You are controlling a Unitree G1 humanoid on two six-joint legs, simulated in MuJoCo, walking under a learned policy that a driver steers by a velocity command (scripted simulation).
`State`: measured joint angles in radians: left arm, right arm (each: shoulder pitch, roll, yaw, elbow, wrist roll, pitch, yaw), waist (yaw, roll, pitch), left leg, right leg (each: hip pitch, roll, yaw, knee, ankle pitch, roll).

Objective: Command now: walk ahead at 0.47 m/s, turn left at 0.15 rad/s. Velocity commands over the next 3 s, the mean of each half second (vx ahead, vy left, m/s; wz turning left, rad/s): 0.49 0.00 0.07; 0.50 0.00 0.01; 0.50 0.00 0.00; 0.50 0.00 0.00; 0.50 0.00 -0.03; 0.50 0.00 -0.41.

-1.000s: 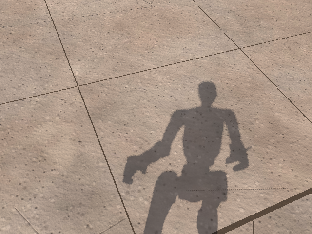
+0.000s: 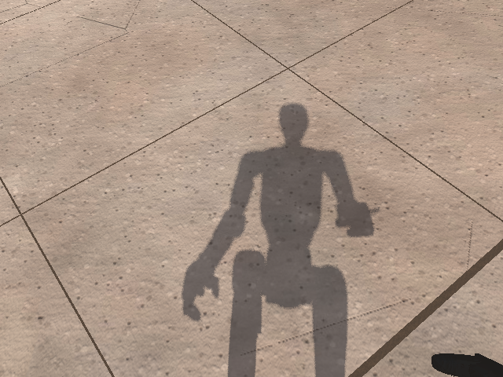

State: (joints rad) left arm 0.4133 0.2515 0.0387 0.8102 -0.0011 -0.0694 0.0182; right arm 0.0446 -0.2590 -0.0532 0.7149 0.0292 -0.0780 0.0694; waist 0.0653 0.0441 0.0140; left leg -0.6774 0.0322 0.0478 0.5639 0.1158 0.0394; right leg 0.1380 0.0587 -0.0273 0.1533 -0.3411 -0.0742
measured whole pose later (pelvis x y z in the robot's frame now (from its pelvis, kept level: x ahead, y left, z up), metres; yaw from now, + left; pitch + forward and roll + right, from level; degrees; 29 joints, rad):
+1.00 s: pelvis +0.59 -0.04 +0.01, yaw +3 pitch +2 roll -1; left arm 0.37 0.27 0.05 0.84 -0.01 -0.08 -0.01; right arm 0.07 -0.26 -0.03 0.76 0.01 -0.07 0.02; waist 0.08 0.05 0.01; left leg -0.65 0.10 -0.03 0.63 0.05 0.00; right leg -0.02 0.06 -0.05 0.22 -0.23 -0.05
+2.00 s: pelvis +1.14 -0.01 +0.01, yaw +3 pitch +1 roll -1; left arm 0.34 0.26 0.05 0.88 0.00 -0.08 -0.01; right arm 0.11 -0.28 -0.05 0.83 0.00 -0.06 0.00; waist 0.06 0.04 0.01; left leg -0.67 0.13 -0.05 0.78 -0.04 -0.01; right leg -0.08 0.06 -0.05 0.22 -0.17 -0.06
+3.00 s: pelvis +1.70 +0.01 +0.01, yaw -13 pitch +1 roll +0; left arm 0.29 0.26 0.07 0.79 0.00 -0.06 -0.01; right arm 0.12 -0.29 -0.06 0.81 -0.01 -0.10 0.00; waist 0.03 0.03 0.04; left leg -0.62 0.12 -0.06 0.98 -0.24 -0.03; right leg -0.20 0.12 0.04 0.33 -0.15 -0.10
